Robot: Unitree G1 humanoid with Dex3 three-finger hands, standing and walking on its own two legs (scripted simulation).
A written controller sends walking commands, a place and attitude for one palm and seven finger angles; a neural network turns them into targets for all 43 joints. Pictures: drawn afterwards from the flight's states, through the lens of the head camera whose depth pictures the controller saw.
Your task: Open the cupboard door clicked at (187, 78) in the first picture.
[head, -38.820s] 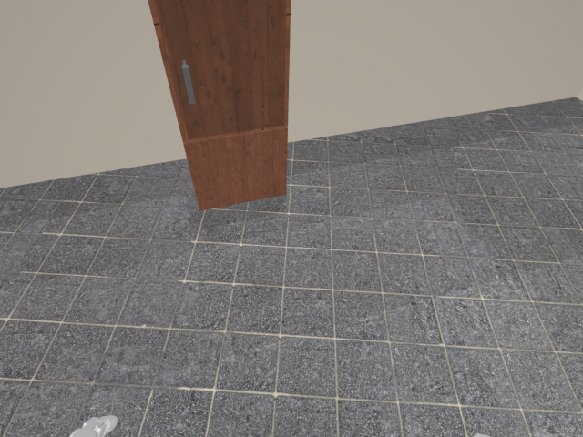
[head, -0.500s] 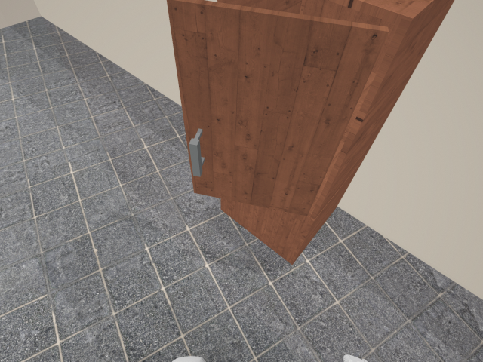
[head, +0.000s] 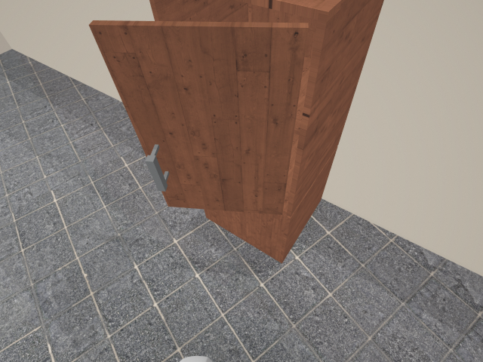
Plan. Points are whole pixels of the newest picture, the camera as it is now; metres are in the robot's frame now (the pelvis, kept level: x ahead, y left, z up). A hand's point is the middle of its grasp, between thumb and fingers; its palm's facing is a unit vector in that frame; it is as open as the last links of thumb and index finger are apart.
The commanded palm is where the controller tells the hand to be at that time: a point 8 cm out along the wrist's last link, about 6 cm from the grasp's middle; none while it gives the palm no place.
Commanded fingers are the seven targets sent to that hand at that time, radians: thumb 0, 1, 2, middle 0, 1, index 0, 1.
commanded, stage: come to a stop and stand still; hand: left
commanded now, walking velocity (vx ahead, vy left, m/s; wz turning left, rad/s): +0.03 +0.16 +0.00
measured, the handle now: (159, 168) +0.58 +0.25 -0.11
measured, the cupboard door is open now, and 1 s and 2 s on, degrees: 28 28 28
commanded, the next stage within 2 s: look again from close up in 1.22 s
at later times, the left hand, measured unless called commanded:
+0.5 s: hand out of the picture -0.04 +0.22 -0.18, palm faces +0.07 -0.98 -0.18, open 7.4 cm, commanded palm none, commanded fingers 0.00 0.90 0.90 -0.20 -0.30 -0.20 -0.30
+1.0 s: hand out of the picture +0.02 +0.21 -0.18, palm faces +0.02 -0.98 -0.19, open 7.3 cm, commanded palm none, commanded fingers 0.00 0.90 0.90 -0.20 -0.30 -0.20 -0.30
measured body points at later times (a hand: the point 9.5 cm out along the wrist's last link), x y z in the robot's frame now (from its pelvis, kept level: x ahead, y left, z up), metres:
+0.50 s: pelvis -0.02 +0.04 +0.00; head -0.01 +0.06 +0.45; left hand -0.04 +0.27 -0.16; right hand +0.03 -0.19 -0.15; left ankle -0.04 +0.15 -0.74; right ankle -0.01 -0.09 -0.74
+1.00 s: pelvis +0.01 +0.03 +0.00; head +0.03 +0.04 +0.45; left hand +0.02 +0.26 -0.16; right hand -0.03 -0.17 -0.16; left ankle -0.04 +0.15 -0.74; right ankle -0.01 -0.09 -0.74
